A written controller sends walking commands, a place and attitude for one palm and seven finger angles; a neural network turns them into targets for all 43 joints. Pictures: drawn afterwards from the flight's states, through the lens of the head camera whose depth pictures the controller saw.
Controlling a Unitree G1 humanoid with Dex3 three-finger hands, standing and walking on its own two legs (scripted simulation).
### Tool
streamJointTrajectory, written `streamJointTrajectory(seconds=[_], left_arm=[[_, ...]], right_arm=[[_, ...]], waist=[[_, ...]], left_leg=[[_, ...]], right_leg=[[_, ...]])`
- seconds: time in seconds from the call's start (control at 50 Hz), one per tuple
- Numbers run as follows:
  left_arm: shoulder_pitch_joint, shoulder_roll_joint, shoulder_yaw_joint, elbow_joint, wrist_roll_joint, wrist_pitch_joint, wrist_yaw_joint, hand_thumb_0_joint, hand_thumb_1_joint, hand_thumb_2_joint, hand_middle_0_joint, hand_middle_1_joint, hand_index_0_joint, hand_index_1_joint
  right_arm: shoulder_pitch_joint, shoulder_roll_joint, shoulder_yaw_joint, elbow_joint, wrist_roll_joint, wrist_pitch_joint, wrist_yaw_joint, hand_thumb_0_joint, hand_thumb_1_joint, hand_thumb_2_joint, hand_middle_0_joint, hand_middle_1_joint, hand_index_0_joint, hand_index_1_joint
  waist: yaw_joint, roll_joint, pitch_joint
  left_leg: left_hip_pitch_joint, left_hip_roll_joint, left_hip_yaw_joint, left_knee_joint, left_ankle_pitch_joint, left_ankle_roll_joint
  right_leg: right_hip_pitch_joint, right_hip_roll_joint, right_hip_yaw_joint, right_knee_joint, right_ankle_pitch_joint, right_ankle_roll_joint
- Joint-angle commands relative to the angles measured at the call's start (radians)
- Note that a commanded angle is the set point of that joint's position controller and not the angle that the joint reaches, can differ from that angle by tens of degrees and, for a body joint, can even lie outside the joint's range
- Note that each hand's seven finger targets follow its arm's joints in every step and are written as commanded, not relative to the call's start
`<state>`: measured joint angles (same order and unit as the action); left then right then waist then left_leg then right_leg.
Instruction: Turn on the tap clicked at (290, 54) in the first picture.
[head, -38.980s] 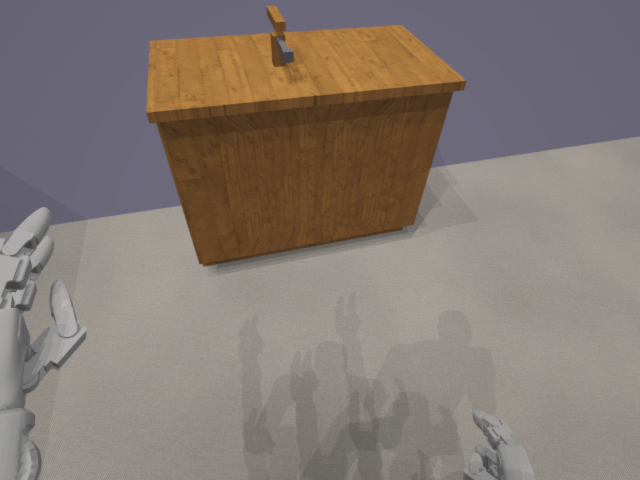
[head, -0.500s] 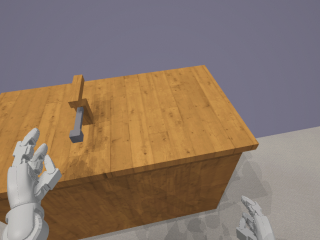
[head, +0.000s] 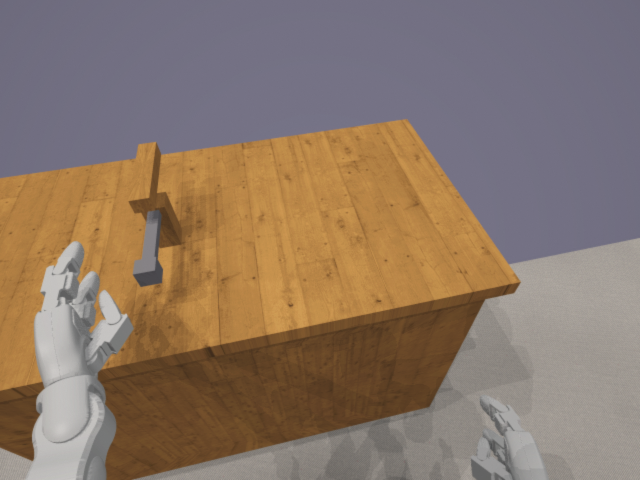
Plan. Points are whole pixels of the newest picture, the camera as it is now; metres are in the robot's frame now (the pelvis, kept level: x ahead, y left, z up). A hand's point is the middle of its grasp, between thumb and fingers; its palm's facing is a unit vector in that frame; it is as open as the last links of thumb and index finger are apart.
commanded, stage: reach beside the lever's end, fingers flat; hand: left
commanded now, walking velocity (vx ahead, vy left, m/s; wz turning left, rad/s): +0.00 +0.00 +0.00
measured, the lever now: (148, 271) +0.35 +0.27 +0.07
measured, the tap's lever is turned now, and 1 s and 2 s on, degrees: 0 0 0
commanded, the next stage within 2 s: push the lever round in 1.12 s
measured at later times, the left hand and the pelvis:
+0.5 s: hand (113, 302) +0.29 +0.29 +0.08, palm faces +0.54 -0.84 -0.11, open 7.8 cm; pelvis +0.00 +0.00 +0.00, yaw +0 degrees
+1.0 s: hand (119, 295) +0.31 +0.29 +0.07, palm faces +0.53 -0.84 -0.10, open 7.8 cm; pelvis +0.00 +0.01 -0.01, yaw -1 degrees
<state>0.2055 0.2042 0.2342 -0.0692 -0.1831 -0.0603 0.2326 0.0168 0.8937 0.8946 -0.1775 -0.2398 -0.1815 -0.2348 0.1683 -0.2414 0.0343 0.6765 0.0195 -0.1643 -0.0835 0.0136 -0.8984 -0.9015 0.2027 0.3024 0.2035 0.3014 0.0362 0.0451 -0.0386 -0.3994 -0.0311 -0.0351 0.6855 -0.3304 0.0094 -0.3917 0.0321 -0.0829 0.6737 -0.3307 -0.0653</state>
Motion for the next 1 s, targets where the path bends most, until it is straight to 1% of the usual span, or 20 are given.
streamJointTrajectory(seconds=[0.0,0.02,0.08,0.1,0.14,0.2,0.22,0.28,0.3,0.32,0.4,0.52,0.54,0.7,0.72,0.78,0.88,0.9,0.92,0.98], left_arm=[[-0.153,0.201,0.115,-0.204,0.021,-0.089,0.006,0.000,0.900,0.900,-0.171,-0.212,-0.171,-0.212],[-0.174,0.174,0.090,-0.187,0.018,-0.091,0.004,0.000,0.900,0.900,-0.170,-0.210,-0.170,-0.210],[-0.204,0.199,0.122,-0.130,0.001,-0.095,-0.012,0.000,0.900,0.900,-0.168,-0.202,-0.168,-0.202],[-0.228,0.231,0.156,-0.122,0.002,-0.101,-0.014,0.000,0.900,0.900,-0.167,-0.200,-0.167,-0.200],[-0.244,0.222,0.145,-0.108,0.000,-0.117,-0.024,0.000,0.900,0.900,-0.165,-0.195,-0.165,-0.195],[-0.258,0.241,0.164,-0.061,-0.002,-0.134,-0.039,0.000,0.900,0.900,-0.162,-0.187,-0.162,-0.187],[-0.293,0.226,0.147,-0.049,-0.007,-0.142,-0.046,0.000,0.900,0.900,-0.162,-0.185,-0.162,-0.185],[-0.317,0.247,0.165,-0.003,-0.017,-0.161,-0.067,0.000,0.900,0.900,-0.159,-0.177,-0.159,-0.177],[-0.311,0.283,0.204,0.008,-0.014,-0.166,-0.068,0.000,0.900,0.900,-0.158,-0.175,-0.158,-0.175],[-0.335,0.264,0.180,0.012,-0.015,-0.171,-0.075,0.000,0.900,0.900,-0.158,-0.173,-0.158,-0.173],[-0.369,0.302,0.215,0.060,-0.014,-0.186,-0.084,0.000,0.900,0.900,-0.154,-0.163,-0.154,-0.163],[-0.440,0.299,0.202,0.122,-0.014,-0.209,-0.095,0.000,0.900,0.900,-0.150,-0.150,-0.150,-0.150],[-0.419,0.311,0.224,0.151,-0.018,-0.210,-0.095,0.000,0.900,0.900,-0.150,-0.150,-0.150,-0.150],[-0.492,0.362,0.253,0.216,0.000,-0.237,-0.099,0.000,0.900,0.900,-0.150,-0.150,-0.150,-0.150],[-0.500,0.321,0.213,0.209,-0.001,-0.240,-0.103,0.000,0.900,0.900,-0.150,-0.150,-0.150,-0.150],[-0.467,0.305,0.204,0.194,-0.006,-0.253,-0.103,0.000,0.900,0.900,-0.150,-0.150,-0.150,-0.150],[-0.435,0.340,0.247,0.220,-0.010,-0.247,-0.095,0.000,0.900,0.900,-0.150,-0.150,-0.150,-0.150],[-0.419,0.347,0.254,0.202,-0.003,-0.248,-0.091,0.000,0.900,0.900,-0.150,-0.150,-0.150,-0.150],[-0.441,0.315,0.221,0.175,-0.002,-0.252,-0.088,0.000,0.900,0.900,-0.150,-0.150,-0.150,-0.150],[-0.444,0.309,0.211,0.154,0.001,-0.267,-0.081,0.000,0.900,0.900,-0.150,-0.150,-0.150,-0.150]], right_arm=[[-0.103,-0.115,-0.046,-0.154,0.001,-0.037,-0.007,0.000,-0.900,-0.900,0.200,0.300,0.200,0.300],[-0.101,-0.114,-0.042,-0.154,0.000,-0.034,-0.005,0.000,-0.900,-0.900,0.200,0.300,0.200,0.300],[-0.098,-0.119,-0.046,-0.152,0.002,-0.023,-0.008,0.000,-0.900,-0.900,0.200,0.300,0.200,0.300],[-0.097,-0.119,-0.048,-0.145,0.006,-0.020,-0.011,0.000,-0.900,-0.900,0.200,0.300,0.200,0.300],[-0.093,-0.119,-0.049,-0.144,0.005,-0.022,-0.011,0.000,-0.900,-0.900,0.200,0.300,0.200,0.300],[-0.083,-0.125,-0.052,-0.137,0.006,-0.023,-0.011,0.000,-0.900,-0.900,0.200,0.300,0.200,0.300],[-0.082,-0.126,-0.053,-0.134,0.007,-0.024,-0.011,0.000,-0.900,-0.900,0.200,0.300,0.200,0.300],[-0.071,-0.132,-0.056,-0.128,0.007,-0.029,-0.013,0.000,-0.900,-0.900,0.200,0.300,0.200,0.300],[-0.070,-0.133,-0.059,-0.124,0.010,-0.028,-0.015,0.000,-0.900,-0.900,0.200,0.300,0.200,0.300],[-0.069,-0.132,-0.057,-0.127,0.010,-0.027,-0.014,0.000,-0.900,-0.900,0.200,0.300,0.200,0.300],[-0.056,-0.137,-0.061,-0.121,0.010,-0.028,-0.015,0.000,-0.900,-0.900,0.200,0.300,0.200,0.300],[-0.039,-0.141,-0.061,-0.118,0.011,-0.022,-0.012,0.000,-0.900,-0.900,0.200,0.300,0.200,0.300],[-0.032,-0.144,-0.065,-0.117,0.008,-0.021,-0.012,0.000,-0.900,-0.900,0.200,0.300,0.200,0.300],[-0.010,-0.149,-0.067,-0.111,0.007,-0.001,-0.011,0.000,-0.900,-0.900,0.200,0.300,0.200,0.300],[-0.008,-0.146,-0.066,-0.117,0.007,0.000,-0.008,0.000,-0.900,-0.900,0.200,0.300,0.200,0.300],[0.001,-0.148,-0.070,-0.125,0.003,-0.003,-0.001,0.000,-0.900,-0.900,0.200,0.300,0.200,0.300],[0.004,-0.151,-0.073,-0.126,0.005,0.009,0.000,0.000,-0.900,-0.900,0.200,0.300,0.200,0.300],[-0.003,-0.148,-0.071,-0.131,0.005,0.012,0.000,0.000,-0.900,-0.900,0.200,0.300,0.200,0.300],[-0.003,-0.144,-0.069,-0.134,0.005,0.011,0.001,0.000,-0.900,-0.900,0.200,0.300,0.200,0.300],[-0.001,-0.144,-0.071,-0.130,0.001,0.005,0.004,0.000,-0.900,-0.900,0.200,0.300,0.200,0.300]], waist=[[0.011,0.014,-0.191],[0.003,-0.005,-0.184],[-0.002,-0.041,-0.175],[0.002,-0.020,-0.177],[-0.001,0.001,-0.202],[-0.004,-0.010,-0.190],[-0.017,-0.022,-0.195],[-0.014,-0.019,-0.203],[-0.009,-0.008,-0.211],[-0.015,0.000,-0.218],[-0.013,0.011,-0.226],[-0.028,0.008,-0.228],[-0.021,-0.021,-0.230],[-0.025,0.013,-0.260],[-0.031,0.019,-0.261],[-0.022,0.013,-0.291],[-0.017,-0.030,-0.267],[-0.006,0.017,-0.265],[-0.021,0.018,-0.269],[-0.025,0.026,-0.266]], left_leg=[[0.048,0.009,-0.021,-0.088,0.188,0.006],[0.046,0.007,-0.022,-0.086,0.194,0.007],[0.019,0.005,-0.013,-0.077,0.178,0.013],[0.022,0.006,-0.012,-0.079,0.181,0.013],[0.026,0.004,-0.011,-0.073,0.183,0.012],[0.015,0.006,-0.014,-0.069,0.186,0.016],[0.014,0.004,-0.010,-0.063,0.180,0.018],[0.001,0.002,-0.008,-0.054,0.175,0.020],[-0.004,0.003,-0.009,-0.055,0.173,0.021],[-0.004,0.001,-0.008,-0.055,0.169,0.020],[-0.012,0.002,-0.009,-0.046,0.177,0.023],[-0.031,0.002,-0.012,-0.038,0.152,0.024],[-0.042,0.003,-0.011,-0.036,0.146,0.024],[-0.060,0.006,-0.017,-0.020,0.161,0.025],[-0.054,0.005,-0.017,-0.020,0.161,0.023],[-0.039,0.007,-0.020,-0.018,0.183,0.020],[-0.073,0.009,-0.020,-0.021,0.165,0.020],[-0.064,0.009,-0.020,-0.024,0.174,0.020],[-0.050,0.009,-0.022,-0.026,0.178,0.017],[-0.040,0.013,-0.027,-0.021,0.184,0.012]], right_leg=[[0.091,-0.035,0.060,-0.108,0.191,0.033],[0.089,-0.036,0.058,-0.104,0.204,0.035],[0.089,-0.036,0.066,-0.114,0.206,0.040],[0.093,-0.036,0.070,-0.115,0.210,0.037],[0.093,-0.036,0.070,-0.107,0.211,0.037],[0.083,-0.034,0.069,-0.105,0.220,0.038],[0.080,-0.036,0.073,-0.104,0.222,0.042],[0.077,-0.036,0.079,-0.103,0.226,0.042],[0.082,-0.036,0.080,-0.101,0.221,0.041],[0.080,-0.038,0.080,-0.097,0.217,0.042],[0.075,-0.035,0.081,-0.091,0.229,0.042],[0.050,-0.033,0.080,-0.082,0.203,0.044],[0.055,-0.031,0.080,-0.083,0.200,0.045],[0.040,-0.027,0.080,-0.057,0.211,0.042],[0.033,-0.027,0.077,-0.054,0.208,0.042],[0.042,-0.020,0.069,-0.047,0.225,0.039],[0.043,-0.019,0.070,-0.051,0.210,0.042],[0.045,-0.021,0.071,-0.050,0.212,0.039],[0.034,-0.020,0.065,-0.046,0.209,0.039],[0.019,-0.015,0.062,-0.043,0.205,0.036]])
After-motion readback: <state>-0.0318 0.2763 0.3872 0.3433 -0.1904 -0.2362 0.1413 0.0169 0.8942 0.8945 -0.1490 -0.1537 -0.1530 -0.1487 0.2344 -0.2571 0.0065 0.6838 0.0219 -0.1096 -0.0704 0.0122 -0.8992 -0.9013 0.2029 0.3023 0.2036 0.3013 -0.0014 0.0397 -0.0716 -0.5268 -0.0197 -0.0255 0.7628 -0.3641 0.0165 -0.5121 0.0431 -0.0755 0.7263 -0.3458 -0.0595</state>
